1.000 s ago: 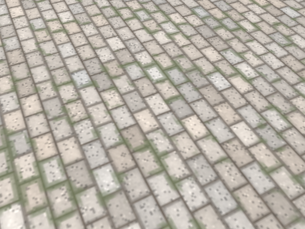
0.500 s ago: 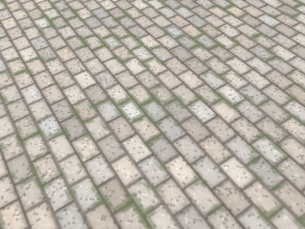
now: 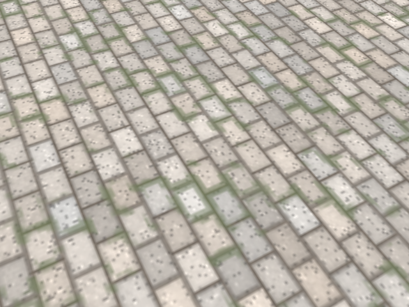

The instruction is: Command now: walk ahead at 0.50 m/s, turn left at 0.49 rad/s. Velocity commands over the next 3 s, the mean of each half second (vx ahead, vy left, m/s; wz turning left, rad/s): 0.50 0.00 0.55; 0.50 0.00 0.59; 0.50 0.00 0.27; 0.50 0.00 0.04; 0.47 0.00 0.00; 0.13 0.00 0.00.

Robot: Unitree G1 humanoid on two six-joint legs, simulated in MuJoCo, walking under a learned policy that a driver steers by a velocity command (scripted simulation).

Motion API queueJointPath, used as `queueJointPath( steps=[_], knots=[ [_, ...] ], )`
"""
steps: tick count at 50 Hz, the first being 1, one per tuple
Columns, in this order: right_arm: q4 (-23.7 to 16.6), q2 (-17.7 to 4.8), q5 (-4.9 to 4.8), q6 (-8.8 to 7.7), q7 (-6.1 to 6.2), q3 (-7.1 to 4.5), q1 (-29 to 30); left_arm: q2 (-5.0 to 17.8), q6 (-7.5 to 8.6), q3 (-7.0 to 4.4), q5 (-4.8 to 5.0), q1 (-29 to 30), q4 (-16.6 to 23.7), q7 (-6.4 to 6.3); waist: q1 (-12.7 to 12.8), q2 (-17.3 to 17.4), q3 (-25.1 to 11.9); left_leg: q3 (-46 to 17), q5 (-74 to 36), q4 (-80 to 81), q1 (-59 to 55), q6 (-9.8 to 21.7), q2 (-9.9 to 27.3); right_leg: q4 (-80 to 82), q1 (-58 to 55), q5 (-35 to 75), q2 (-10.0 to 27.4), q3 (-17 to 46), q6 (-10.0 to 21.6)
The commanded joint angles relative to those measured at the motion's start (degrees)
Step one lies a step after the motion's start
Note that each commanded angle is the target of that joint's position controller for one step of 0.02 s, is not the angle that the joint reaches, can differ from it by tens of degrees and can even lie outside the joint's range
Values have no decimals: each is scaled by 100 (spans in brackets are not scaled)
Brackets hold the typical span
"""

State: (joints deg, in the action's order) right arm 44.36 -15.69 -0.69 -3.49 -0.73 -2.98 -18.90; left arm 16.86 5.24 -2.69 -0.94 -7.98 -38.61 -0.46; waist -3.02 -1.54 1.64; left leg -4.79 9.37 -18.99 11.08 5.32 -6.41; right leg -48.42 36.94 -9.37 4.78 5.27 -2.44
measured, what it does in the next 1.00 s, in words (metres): walks ahead, turning left: right foot, then left foot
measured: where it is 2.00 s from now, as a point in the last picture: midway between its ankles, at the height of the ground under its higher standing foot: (72, 177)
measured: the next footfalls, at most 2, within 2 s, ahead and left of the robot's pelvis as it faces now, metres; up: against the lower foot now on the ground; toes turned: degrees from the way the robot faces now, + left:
right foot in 0.22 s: +0.30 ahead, -0.14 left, +0.00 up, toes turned +12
left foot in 0.72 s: +0.49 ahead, +0.20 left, +0.00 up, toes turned +29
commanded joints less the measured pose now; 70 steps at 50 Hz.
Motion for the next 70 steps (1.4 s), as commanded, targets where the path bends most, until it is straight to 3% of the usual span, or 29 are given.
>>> queueJointPath(
  steps=[1, 6, 10, 11, 12, 13, 15, 17, 21, 31, 34, 35, 36, 37, 38, 39, 40, 41, 42, 46, 52, 57, 60, 61, 62, 63, 64, 66, 70],
  knots=[
    [-400, -1051, -63, -40, 116, -291, 109, 273, 76, -61, 20, 397, 412, 5, 23, 556, -147, -990, -855, 667, 439, 772, 1156, 1067, -555, 1113, -267, -181, -139],
    [-301, -1011, -108, 96, 174, -301, -328, 430, 198, -113, 132, 1008, 575, 129, -152, 669, -179, -1599, -459, 121, -128, 627, 1330, 2014, -906, 1148, -531, -48, -64],
    [-438, -815, -61, 143, 172, -260, -108, 791, 298, -315, 115, 13, 359, 103, 477, 853, -634, -1799, -851, -1027, -139, 277, 1119, 2519, -2553, 652, -365, -49, 414],
    [-574, -487, 21, 110, 145, -137, -47, 1101, 306, -406, 17, -844, 292, 44, 868, 348, -1400, -1341, -283, -2501, 527, 65, 794, 2349, -3984, 392, 568, 770, 808],
    [-741, -142, -110, 52, 145, -20, -814, 1519, 206, -521, -28, -1367, 72, 53, 592, -1483, -2133, -517, 2191, -4279, 2532, -302, 18, 2657, -5842, -663, 1816, 3186, 1720],
    [-641, -686, -158, 42, 158, -103, -809, 1050, 164, -429, 97, -1360, 94, 88, 683, -1250, -1823, -560, 2416, -5131, 3319, -383, 479, 2953, -5689, -1792, 1971, 3840, 1705],
    [-746, -976, -80, 100, 159, -214, 64, 617, 101, -283, 57, -874, 154, 64, 748, -292, -648, -330, 1455, -5364, 3394, -489, 851, 3142, -4378, -1022, 1448, 2256, 1313],
    [-863, -817, -57, 131, 96, -240, 259, 426, 83, -209, 8, -582, 72, 59, 512, -431, -202, -271, 1004, -4988, 3078, -531, 1135, 3434, -3489, -90, 1073, 1321, 1216],
    [-1027, -472, -72, 240, 36, -173, 445, 570, 153, -277, 66, -522, -127, 65, 395, -417, -26, -74, 625, -4417, 3032, -636, 1300, 3887, -3058, 645, 1019, 411, 1366],
    [-1470, -365, -83, 151, -249, -89, 1808, 1072, -26, -409, 202, -884, -589, 17, 752, -191, 266, 566, -760, -1938, 2664, -339, 1106, 3751, -3810, 1725, 1077, -1140, 1024],
    [-1514, -644, -32, 199, -272, -237, 1482, 1323, -134, -487, 283, -871, -618, -27, 396, -402, -74, 1000, 90, -1739, 1822, 13, 633, 2715, -4147, 4138, 1110, -1476, 848],
    [-1359, -847, -34, 222, -248, -365, 801, 1356, -180, -492, 307, -816, -606, -48, -25, -360, -448, 1134, 35, -1500, 909, 193, 377, 1765, -4003, 4749, 997, -1642, 741],
    [-1096, -1181, -57, 265, -163, -558, -193, 1200, -181, -426, 276, -861, -578, -74, -512, -165, -951, 962, -269, -1273, -661, 419, 256, 422, -3189, 4289, 789, -1758, 542],
    [-994, -1746, -101, 309, -34, -683, -657, 578, -135, -224, 4, -1136, -379, -51, -368, 1115, -1407, -1184, -260, -1197, -2498, 986, 1567, -1609, -1128, 371, 245, -1766, 241],
    [-1232, -1946, -83, 198, -84, -635, -486, 384, 60, -76, 26, -1225, -99, 19, -80, 1703, -2392, -4362, 978, -135, -3490, 1994, 2604, -3045, 393, -2611, -732, -496, 93],
    [-1208, -1415, -51, 114, -133, -493, -467, 941, 193, -215, 247, -553, -10, 93, -421, 895, -2034, -3911, 1255, 186, -3277, 1637, 2468, -3209, 994, -2163, -379, 93, 177],
    [-1149, -1226, -33, 55, -131, -426, -286, 926, 272, -189, 326, -286, 94, 119, -302, 774, -1252, -3093, 960, 219, -2503, 1423, 2259, -2845, 1102, -1662, -177, -24, 281],
    [-1170, -1097, -32, 33, -119, -379, 95, 837, 296, -173, 204, -276, 24, 68, -18, 253, -826, -2500, 377, 226, -1632, 1229, 1999, -2336, 781, -1263, 53, -34, 273],
    [-1228, -942, 9, 23, -105, -325, 397, 892, 264, -214, 82, -336, -17, 36, 201, 309, -611, -2076, -323, 285, -982, 1142, 1816, -1897, 379, -1033, 186, -22, 230],
    [-1183, -949, 33, -17, 11, -312, 523, 674, 52, -182, -16, -389, -50, 34, 432, 405, -418, -1422, -1420, 574, 92, 1203, 1530, -1092, -183, -526, 156, -166, -63],
    [-881, -1083, -42, 53, 159, -353, 48, 360, 88, -29, 59, 856, 233, 132, -31, 581, -139, -1005, -573, 503, 450, 763, 1147, 1289, -709, 1460, -300, -254, -184],
    [-581, -969, -48, 76, 154, -317, -314, 614, 185, -116, 113, 1002, 312, 248, -92, 772, -55, -1544, -410, -13, -355, 630, 1590, 1912, -884, 1090, -316, -144, 126],
    [-564, -797, -15, 122, 132, -261, -231, 853, 234, -271, 58, 56, 98, 199, 410, 827, -454, -1406, -1612, -1067, -483, 354, 1286, 2252, -2212, 679, -365, -345, 551],
    [-668, -564, 63, 119, 133, -153, -244, 1123, 252, -341, -14, -794, 14, 169, 768, 338, -1270, -1035, -1031, -2560, 119, 138, 955, 2085, -3609, 798, 446, 481, 924],
    [-698, -247, -94, 53, 143, -58, -1028, 1598, 176, -498, -29, -1455, -251, 199, 579, -1460, -1979, -331, 1300, -4577, 2185, -352, 73, 2563, -5512, -525, 1549, 3015, 1886],
    [-634, -642, -117, 15, 155, -100, -908, 1099, 161, -377, 169, -1560, -301, 257, 719, -1263, -1733, -648, 2327, -5332, 3081, -399, 221, 3134, -5561, -1916, 1735, 4017, 1899],
    [-709, -945, -142, 4, 146, -187, -259, 797, 136, -285, 184, -1270, -261, 239, 820, -662, -938, -656, 1874, -5549, 3386, -378, 473, 3229, -4923, -2031, 1554, 3280, 1662],
    [-889, -839, 6, -33, 136, -169, 433, 607, 71, -194, 65, -761, -208, 215, 623, -127, -207, -254, 1170, -5036, 3214, -381, 892, 3415, -3710, -878, 1107, 2131, 1524],
    [-822, -489, 15, -10, 78, -124, 310, 528, 115, -141, 92, -729, -310, 178, 359, -438, -216, 7, 771, -4146, 2648, -479, 1168, 3764, -3097, 508, 749, 1179, 1547]
  ],
)
Over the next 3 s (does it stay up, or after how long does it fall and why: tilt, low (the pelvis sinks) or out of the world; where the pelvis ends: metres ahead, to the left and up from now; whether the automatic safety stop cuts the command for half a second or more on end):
stays up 1.25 0.72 -0.01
